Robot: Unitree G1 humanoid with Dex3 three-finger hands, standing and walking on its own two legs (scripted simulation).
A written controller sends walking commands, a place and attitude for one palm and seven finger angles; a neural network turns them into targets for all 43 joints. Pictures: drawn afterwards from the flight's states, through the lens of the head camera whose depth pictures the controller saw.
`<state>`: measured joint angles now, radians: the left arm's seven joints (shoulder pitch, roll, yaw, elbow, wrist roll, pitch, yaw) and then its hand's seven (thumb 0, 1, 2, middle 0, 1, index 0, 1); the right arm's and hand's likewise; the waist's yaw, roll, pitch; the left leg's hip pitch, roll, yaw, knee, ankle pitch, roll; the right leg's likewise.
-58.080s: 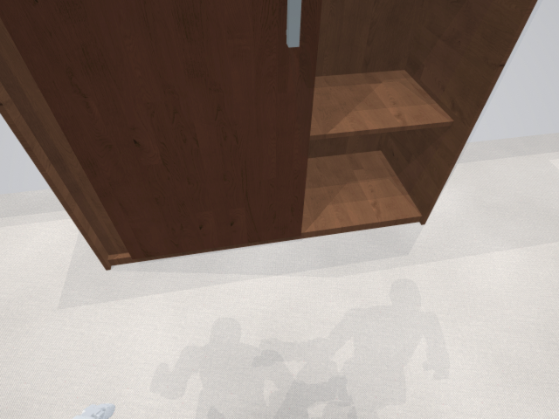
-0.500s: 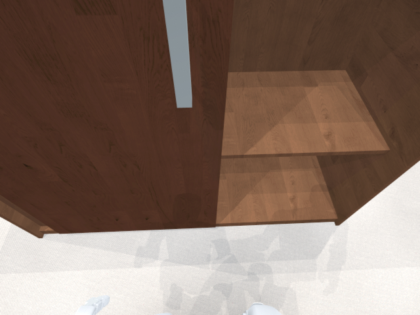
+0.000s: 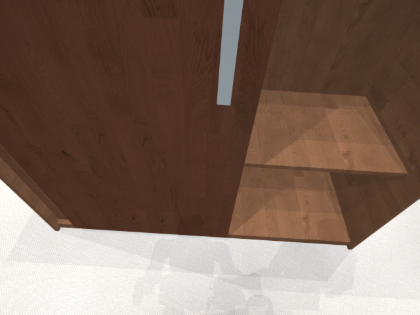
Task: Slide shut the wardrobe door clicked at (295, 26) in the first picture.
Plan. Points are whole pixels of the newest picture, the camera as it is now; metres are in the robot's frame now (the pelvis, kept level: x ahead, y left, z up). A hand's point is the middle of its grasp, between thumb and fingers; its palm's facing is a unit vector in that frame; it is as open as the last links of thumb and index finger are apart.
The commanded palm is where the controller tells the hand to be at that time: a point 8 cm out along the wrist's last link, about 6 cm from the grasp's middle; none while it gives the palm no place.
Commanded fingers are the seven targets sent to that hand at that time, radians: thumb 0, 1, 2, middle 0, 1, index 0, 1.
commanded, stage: come to a stop and stand still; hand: left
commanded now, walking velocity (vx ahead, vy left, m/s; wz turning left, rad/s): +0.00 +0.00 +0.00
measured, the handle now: (228, 44) +0.51 +0.02 +0.25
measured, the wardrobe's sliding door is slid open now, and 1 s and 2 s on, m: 0.60 0.60 0.60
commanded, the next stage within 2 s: look again from close up in 0.62 s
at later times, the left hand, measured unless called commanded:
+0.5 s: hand out of the picture -0.01 +0.21 -0.16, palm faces -0.03 -0.98 -0.18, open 7.3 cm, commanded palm none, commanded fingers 0.00 0.90 0.90 -0.20 -0.30 -0.20 -0.30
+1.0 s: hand out of the picture +0.00 +0.25 -0.16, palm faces +0.01 -0.96 -0.29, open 7.4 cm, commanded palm none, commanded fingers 0.00 0.90 0.90 -0.20 -0.30 -0.20 -0.30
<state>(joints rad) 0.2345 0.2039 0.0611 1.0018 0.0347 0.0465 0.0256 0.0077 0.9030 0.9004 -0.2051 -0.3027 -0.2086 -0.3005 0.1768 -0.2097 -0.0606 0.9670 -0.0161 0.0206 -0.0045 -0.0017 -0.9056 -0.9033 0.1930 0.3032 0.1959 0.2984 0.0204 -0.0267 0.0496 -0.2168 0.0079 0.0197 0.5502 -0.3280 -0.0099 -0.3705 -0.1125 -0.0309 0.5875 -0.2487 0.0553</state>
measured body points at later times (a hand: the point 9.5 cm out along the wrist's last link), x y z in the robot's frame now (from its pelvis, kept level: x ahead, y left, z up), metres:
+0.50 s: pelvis -0.03 +0.04 +0.02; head -0.02 +0.04 +0.47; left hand +0.00 +0.26 -0.15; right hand -0.05 -0.18 -0.14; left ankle -0.03 +0.12 -0.73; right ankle -0.03 -0.09 -0.73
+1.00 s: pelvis -0.03 +0.03 +0.01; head -0.05 +0.04 +0.46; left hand +0.00 +0.30 -0.14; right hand +0.03 -0.24 -0.13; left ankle -0.03 +0.12 -0.73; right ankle -0.03 -0.09 -0.73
